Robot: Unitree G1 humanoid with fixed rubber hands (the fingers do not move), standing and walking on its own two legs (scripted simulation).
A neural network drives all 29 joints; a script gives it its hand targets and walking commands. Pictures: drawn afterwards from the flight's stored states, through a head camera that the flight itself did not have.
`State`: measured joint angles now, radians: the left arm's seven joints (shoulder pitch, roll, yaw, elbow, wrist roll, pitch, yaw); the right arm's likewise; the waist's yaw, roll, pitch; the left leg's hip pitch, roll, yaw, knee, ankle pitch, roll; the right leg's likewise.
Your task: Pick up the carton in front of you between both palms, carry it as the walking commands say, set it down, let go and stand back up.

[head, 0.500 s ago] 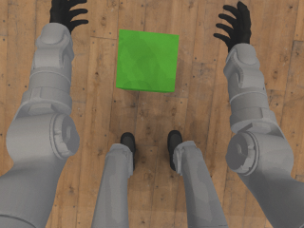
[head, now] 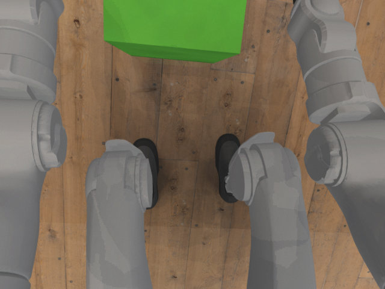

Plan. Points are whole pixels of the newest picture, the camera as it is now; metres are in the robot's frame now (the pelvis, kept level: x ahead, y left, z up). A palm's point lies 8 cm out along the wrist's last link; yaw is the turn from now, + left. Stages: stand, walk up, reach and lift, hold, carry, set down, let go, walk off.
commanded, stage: reach and lift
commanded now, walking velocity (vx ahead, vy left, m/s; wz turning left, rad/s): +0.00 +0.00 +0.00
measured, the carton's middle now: (176, 0) +0.56 +0.03 -0.29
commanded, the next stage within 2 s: none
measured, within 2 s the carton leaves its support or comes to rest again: leaves its support in 1.06 s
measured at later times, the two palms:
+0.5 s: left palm out of the picture +0.57 +0.20 -0.21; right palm out of the picture +0.56 -0.15 -0.21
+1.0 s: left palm out of the picture +0.57 +0.18 -0.22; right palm out of the picture +0.56 -0.13 -0.21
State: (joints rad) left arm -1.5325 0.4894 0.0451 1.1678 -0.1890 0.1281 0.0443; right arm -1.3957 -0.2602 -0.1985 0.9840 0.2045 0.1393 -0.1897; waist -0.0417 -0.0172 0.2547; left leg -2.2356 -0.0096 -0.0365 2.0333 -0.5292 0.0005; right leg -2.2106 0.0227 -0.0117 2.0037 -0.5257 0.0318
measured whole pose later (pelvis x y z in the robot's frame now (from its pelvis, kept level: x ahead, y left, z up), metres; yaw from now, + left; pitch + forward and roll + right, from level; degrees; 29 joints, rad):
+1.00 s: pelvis +0.00 +0.00 -0.06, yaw +0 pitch +34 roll -2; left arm -1.61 0.38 0.10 1.14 -0.09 0.19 0.03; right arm -1.53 -0.24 -0.29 1.04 0.09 0.18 -0.13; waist 0.00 -0.03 0.44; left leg -2.27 0.00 -0.02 2.25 -0.58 0.02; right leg -2.25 0.04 0.01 2.22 -0.57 0.05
